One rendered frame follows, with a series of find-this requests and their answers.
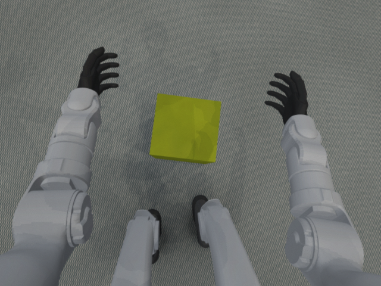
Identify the left robot forearm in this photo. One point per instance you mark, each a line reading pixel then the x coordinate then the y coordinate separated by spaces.
pixel 71 148

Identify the right robot upper arm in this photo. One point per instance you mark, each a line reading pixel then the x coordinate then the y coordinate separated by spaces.
pixel 327 252

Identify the robot left shin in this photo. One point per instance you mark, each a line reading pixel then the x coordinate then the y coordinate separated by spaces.
pixel 141 213

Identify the robot left hand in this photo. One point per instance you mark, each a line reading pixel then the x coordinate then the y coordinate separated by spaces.
pixel 91 78

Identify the right robot forearm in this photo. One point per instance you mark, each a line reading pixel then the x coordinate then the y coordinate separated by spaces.
pixel 312 190

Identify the left robot upper arm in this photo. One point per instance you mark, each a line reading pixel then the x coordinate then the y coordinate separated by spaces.
pixel 49 224

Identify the robot right hand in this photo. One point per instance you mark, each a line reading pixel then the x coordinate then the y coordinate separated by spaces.
pixel 295 102

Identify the left robot foot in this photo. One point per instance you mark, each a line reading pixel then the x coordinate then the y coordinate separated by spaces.
pixel 156 215

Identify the carton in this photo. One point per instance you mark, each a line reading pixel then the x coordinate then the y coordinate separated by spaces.
pixel 185 129

